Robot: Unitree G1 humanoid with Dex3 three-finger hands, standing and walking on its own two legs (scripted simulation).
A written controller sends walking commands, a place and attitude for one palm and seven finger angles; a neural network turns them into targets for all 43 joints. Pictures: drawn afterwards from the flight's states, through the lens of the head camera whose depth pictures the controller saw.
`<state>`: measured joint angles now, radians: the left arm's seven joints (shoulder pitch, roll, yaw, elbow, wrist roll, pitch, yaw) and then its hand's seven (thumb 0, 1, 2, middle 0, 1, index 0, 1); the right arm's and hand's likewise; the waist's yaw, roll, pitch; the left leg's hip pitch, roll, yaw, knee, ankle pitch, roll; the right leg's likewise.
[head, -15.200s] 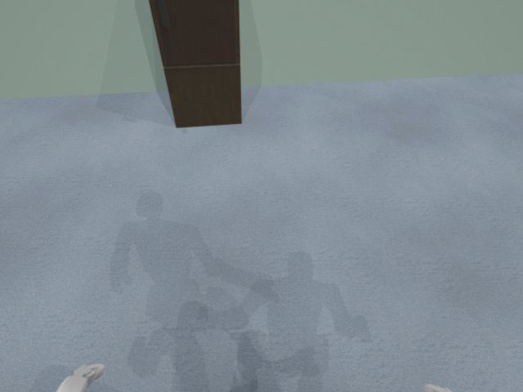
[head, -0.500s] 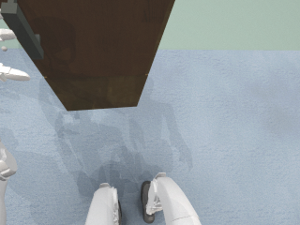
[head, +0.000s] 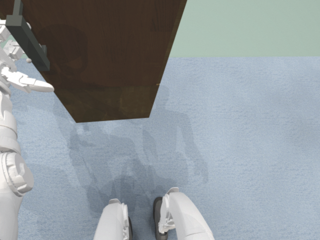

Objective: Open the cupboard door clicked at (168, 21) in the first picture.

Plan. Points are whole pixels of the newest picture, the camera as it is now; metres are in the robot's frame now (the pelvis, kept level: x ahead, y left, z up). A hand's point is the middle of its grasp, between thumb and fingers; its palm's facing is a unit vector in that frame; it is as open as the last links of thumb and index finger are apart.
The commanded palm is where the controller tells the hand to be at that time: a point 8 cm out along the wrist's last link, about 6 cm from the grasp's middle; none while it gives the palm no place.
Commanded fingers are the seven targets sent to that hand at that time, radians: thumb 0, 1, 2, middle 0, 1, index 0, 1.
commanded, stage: slide the fingers in behind the handle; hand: left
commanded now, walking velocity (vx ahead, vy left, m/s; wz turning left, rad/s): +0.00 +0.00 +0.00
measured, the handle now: (32, 38) +0.57 +0.25 +0.04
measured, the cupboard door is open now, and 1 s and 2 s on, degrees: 0 0 7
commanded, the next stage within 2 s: close the thumb around the handle in 0.74 s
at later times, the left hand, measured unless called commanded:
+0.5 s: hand (40, 59) +0.51 +0.23 +0.03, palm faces +0.06 -1.00 -0.03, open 14.0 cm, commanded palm +0.49 +0.26 +0.04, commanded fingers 0.00 -0.50 0.30 -0.30 -1.20 -0.30 -1.20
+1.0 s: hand (36, 62) +0.50 +0.23 +0.04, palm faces +0.05 -1.00 -0.03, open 13.3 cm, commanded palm +0.49 +0.26 +0.04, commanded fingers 0.00 0.00 0.52 -0.34 -1.25 -0.34 -1.25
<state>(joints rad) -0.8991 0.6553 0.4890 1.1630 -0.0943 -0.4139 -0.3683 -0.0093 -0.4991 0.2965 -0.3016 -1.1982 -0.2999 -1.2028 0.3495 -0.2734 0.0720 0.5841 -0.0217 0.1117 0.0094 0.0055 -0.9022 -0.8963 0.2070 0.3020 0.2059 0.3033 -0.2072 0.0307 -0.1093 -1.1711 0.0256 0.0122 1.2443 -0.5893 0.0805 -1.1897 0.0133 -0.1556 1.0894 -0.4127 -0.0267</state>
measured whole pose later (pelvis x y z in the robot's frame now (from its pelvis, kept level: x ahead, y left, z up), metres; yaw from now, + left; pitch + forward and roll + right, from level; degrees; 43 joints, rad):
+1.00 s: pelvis +0.00 -0.01 +0.00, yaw +0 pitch +28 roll -5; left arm -0.86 0.61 0.47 1.15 -0.10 -0.47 -0.33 -0.01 -0.40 0.34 -0.29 -1.20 -0.31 -1.21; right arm 0.34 -0.28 0.06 0.59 -0.02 0.10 0.01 0.01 -0.90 -0.90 0.21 0.30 0.20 0.30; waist -0.20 0.03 -0.11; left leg -1.14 0.03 0.02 1.23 -0.58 0.07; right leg -1.17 0.02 -0.14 1.10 -0.41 -0.04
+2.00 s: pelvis +0.01 -0.01 +0.02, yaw -1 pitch +26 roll -4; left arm -0.60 0.48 0.43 0.90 -0.18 -0.45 -0.30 0.01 0.67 0.74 -0.28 -1.30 -0.29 -1.32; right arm 0.36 -0.26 0.04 0.55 0.01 0.12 0.03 0.01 -0.90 -0.90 0.21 0.30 0.20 0.30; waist -0.16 0.03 -0.14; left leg -1.04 0.03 0.06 1.15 -0.57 0.07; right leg -1.10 0.03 -0.10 1.04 -0.40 -0.03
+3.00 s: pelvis +0.01 -0.08 +0.02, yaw +6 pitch +20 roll +2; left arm 0.09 -0.05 -0.11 0.25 0.06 -0.42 0.52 0.01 0.40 0.68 -0.33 -1.26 -0.34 -1.30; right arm 0.16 -0.18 -0.01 0.58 -0.06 -0.04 0.01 0.01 -0.91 -0.90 0.20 0.30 0.20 0.30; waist -0.02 0.01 -0.17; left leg -0.91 -0.01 -0.01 1.13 -0.56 -0.03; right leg -0.99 -0.01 -0.16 1.12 -0.49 -0.13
